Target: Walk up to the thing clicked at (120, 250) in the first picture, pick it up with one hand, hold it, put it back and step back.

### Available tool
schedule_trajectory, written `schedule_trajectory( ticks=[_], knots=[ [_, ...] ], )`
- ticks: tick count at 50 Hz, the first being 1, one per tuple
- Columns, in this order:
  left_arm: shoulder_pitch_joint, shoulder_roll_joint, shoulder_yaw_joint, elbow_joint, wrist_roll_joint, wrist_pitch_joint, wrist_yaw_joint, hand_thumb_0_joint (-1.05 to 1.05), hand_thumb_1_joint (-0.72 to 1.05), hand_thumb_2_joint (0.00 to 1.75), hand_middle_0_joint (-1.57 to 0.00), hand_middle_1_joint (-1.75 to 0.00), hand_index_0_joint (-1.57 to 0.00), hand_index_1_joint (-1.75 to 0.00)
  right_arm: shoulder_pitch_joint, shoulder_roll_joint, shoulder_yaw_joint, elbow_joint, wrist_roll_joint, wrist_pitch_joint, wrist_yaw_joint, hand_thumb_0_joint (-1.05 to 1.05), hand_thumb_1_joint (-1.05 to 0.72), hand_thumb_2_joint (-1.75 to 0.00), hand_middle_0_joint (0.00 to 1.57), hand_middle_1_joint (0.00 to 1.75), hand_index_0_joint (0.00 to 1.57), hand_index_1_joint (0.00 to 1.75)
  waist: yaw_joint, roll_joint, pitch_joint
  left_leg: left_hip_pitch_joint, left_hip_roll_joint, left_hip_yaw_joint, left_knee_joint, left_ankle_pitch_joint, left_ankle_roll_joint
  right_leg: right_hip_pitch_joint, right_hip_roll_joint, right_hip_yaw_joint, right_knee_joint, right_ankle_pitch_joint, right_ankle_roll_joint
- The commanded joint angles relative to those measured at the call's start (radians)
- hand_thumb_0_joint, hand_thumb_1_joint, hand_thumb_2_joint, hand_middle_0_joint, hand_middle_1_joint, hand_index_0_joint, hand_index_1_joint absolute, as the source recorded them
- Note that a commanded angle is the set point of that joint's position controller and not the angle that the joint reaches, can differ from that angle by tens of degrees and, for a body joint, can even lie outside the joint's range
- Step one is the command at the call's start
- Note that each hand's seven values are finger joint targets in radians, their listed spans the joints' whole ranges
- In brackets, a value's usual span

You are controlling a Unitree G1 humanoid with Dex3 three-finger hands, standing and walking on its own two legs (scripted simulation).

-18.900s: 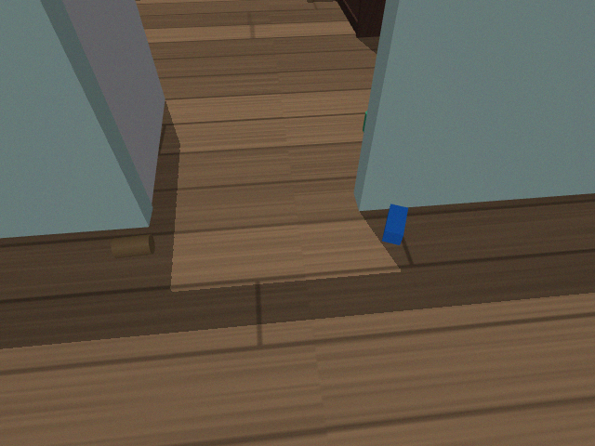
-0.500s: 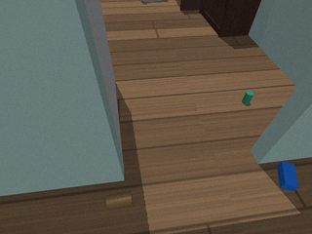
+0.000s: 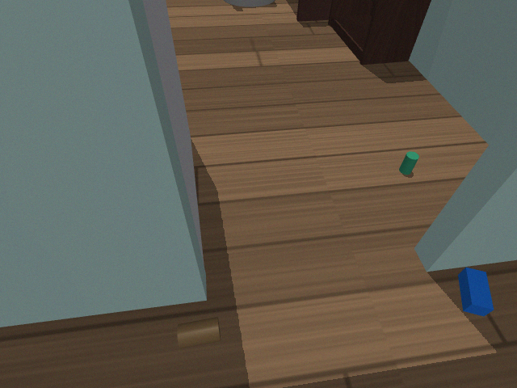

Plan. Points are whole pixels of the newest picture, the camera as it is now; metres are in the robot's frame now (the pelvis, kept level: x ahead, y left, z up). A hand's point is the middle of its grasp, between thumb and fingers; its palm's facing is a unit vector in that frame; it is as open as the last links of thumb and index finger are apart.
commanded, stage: stand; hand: left
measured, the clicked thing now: (199, 332) +0.44 +0.22 -0.74
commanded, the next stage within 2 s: none
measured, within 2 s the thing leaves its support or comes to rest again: neither
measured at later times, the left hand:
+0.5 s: hand out of the picture +0.07 +0.27 -0.16, palm faces -0.02 -0.94 -0.34, open 7.4 cm
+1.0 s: hand out of the picture +0.05 +0.28 -0.16, palm faces -0.02 -0.94 -0.34, open 7.4 cm
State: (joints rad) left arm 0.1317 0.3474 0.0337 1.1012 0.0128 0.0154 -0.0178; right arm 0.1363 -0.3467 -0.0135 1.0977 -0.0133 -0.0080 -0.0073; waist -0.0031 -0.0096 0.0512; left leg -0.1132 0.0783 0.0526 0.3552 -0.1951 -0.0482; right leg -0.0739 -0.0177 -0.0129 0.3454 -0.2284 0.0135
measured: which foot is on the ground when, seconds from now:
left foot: down 0.00-1.00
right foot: down 0.00-1.00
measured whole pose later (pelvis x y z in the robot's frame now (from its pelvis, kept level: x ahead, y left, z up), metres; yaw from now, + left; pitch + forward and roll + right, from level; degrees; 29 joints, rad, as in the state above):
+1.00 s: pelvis -0.01 +0.02 +0.00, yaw +1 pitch -2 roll +0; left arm 0.13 0.35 0.00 1.12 0.01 -0.01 -0.01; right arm 0.11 -0.35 0.00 1.12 -0.01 0.00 0.01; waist 0.00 0.00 0.05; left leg -0.13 0.04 0.05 0.34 -0.17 -0.02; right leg -0.08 -0.06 -0.02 0.32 -0.20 0.05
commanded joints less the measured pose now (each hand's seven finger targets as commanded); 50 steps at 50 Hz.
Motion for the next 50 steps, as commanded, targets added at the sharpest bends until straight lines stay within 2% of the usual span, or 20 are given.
schedule_trajectory(
  ticks=[1, 6, 10, 14, 20, 26, 31, 34, 39, 41, 46, 50],
  knots=[
    [-0.038, 0.224, 0.031, -0.060, 0.000, -0.040, 0.022, 0.00, 0.90, 0.90, -0.20, -0.30, -0.20, -0.30, -0.048, -0.207, -0.034, -0.056, 0.003, -0.019, -0.006, 0.00, -0.90, -0.90, 0.20, 0.30, 0.20, 0.30, -0.001, 0.021, -0.047, 0.031, 0.069, -0.067, -0.046, 0.179, 0.058, -0.031, -0.116, 0.080, -0.074, 0.250, -0.029],
    [-0.041, 0.218, 0.022, -0.050, -0.002, -0.043, 0.025, 0.00, 0.90, 0.90, -0.20, -0.30, -0.20, -0.30, -0.051, -0.213, -0.032, -0.046, 0.003, -0.016, 0.000, 0.00, -0.90, -0.90, 0.20, 0.30, 0.20, 0.30, -0.002, 0.001, -0.070, 0.053, 0.073, -0.072, -0.052, 0.175, 0.061, -0.029, -0.116, 0.073, -0.077, 0.225, -0.028],
    [-0.042, 0.217, 0.016, -0.047, -0.004, -0.047, 0.026, 0.00, 0.90, 0.90, -0.20, -0.30, -0.20, -0.30, -0.053, -0.219, -0.030, -0.041, 0.002, -0.016, 0.002, 0.00, -0.90, -0.90, 0.20, 0.30, 0.20, 0.30, 0.000, 0.007, -0.081, 0.053, 0.075, -0.075, -0.049, 0.215, 0.062, -0.017, -0.121, 0.072, -0.080, 0.267, -0.023],
    [-0.045, 0.220, 0.015, -0.041, -0.002, -0.045, 0.027, 0.00, 0.90, 0.90, -0.20, -0.30, -0.20, -0.30, -0.058, -0.216, -0.031, -0.037, 0.001, -0.013, 0.004, 0.00, -0.90, -0.90, 0.20, 0.30, 0.20, 0.30, -0.003, -0.005, -0.064, 0.046, 0.075, -0.082, -0.063, 0.158, 0.061, -0.036, -0.119, 0.068, -0.086, 0.192, -0.023],
    [-0.042, 0.219, 0.013, -0.039, -0.002, -0.043, 0.027, 0.00, 0.90, 0.90, -0.20, -0.30, -0.20, -0.30, -0.062, -0.215, -0.031, -0.035, 0.001, -0.018, 0.004, 0.00, -0.90, -0.90, 0.20, 0.30, 0.20, 0.30, 0.003, 0.013, -0.071, 0.036, 0.075, -0.087, -0.066, 0.192, 0.062, -0.021, -0.119, 0.058, -0.076, 0.203, -0.022],
    [-0.042, 0.217, 0.011, -0.039, 0.001, -0.043, 0.026, 0.00, 0.90, 0.90, -0.20, -0.30, -0.20, -0.30, -0.059, -0.219, -0.032, -0.032, 0.000, -0.017, 0.005, 0.00, -0.90, -0.90, 0.20, 0.30, 0.20, 0.30, 0.000, 0.018, -0.058, 0.020, 0.069, -0.087, -0.070, 0.145, 0.067, -0.033, -0.122, 0.062, -0.090, 0.168, -0.020],
    [-0.035, 0.223, 0.013, -0.040, 0.000, -0.044, 0.027, 0.00, 0.90, 0.90, -0.20, -0.30, -0.20, -0.30, -0.056, -0.214, -0.034, -0.034, -0.001, -0.020, 0.005, 0.00, -0.90, -0.90, 0.20, 0.30, 0.20, 0.30, 0.001, 0.016, -0.085, 0.042, 0.073, -0.087, -0.061, 0.200, 0.068, -0.026, -0.124, 0.059, -0.072, 0.204, -0.023],
    [-0.031, 0.218, 0.011, -0.037, 0.000, -0.042, 0.026, 0.00, 0.90, 0.90, -0.20, -0.30, -0.20, -0.30, -0.059, -0.222, -0.036, -0.033, 0.000, -0.019, 0.003, 0.00, -0.90, -0.90, 0.20, 0.30, 0.20, 0.30, 0.002, 0.028, -0.073, 0.033, 0.072, -0.088, -0.061, 0.179, 0.069, -0.032, -0.125, 0.061, -0.080, 0.184, -0.022],
    [-0.026, 0.219, 0.010, -0.037, 0.001, -0.041, 0.025, 0.00, 0.90, 0.90, -0.20, -0.30, -0.20, -0.30, -0.058, -0.216, -0.033, -0.034, 0.001, -0.023, 0.003, 0.00, -0.90, -0.90, 0.20, 0.30, 0.20, 0.30, 0.003, 0.025, -0.077, 0.031, 0.072, -0.091, -0.065, 0.210, 0.065, -0.029, -0.123, 0.054, -0.069, 0.195, -0.020],
    [-0.026, 0.219, 0.010, -0.037, 0.001, -0.040, 0.025, 0.00, 0.90, 0.90, -0.20, -0.30, -0.20, -0.30, -0.053, -0.219, -0.036, -0.032, 0.000, -0.021, 0.003, 0.00, -0.90, -0.90, 0.20, 0.30, 0.20, 0.30, 0.003, 0.016, -0.070, 0.029, 0.073, -0.092, -0.066, 0.182, 0.066, -0.035, -0.124, 0.057, -0.072, 0.166, -0.023],
    [-0.019, 0.216, 0.007, -0.039, 0.003, -0.040, 0.025, 0.00, 0.90, 0.90, -0.20, -0.30, -0.20, -0.30, -0.063, -0.222, -0.035, -0.035, 0.001, -0.024, 0.003, 0.00, -0.90, -0.90, 0.20, 0.30, 0.20, 0.30, 0.006, 0.023, -0.079, 0.031, 0.072, -0.093, -0.064, 0.191, 0.067, -0.031, -0.124, 0.053, -0.068, 0.183, -0.019],
    [-0.020, 0.221, 0.006, -0.038, 0.002, -0.040, 0.026, 0.00, 0.90, 0.90, -0.20, -0.30, -0.20, -0.30, -0.057, -0.221, -0.037, -0.031, 0.001, -0.020, 0.004, 0.00, -0.90, -0.90, 0.20, 0.30, 0.20, 0.30, 0.002, 0.011, -0.062, 0.024, 0.071, -0.098, -0.071, 0.156, 0.065, -0.045, -0.123, 0.053, -0.075, 0.144, -0.021]
  ],
)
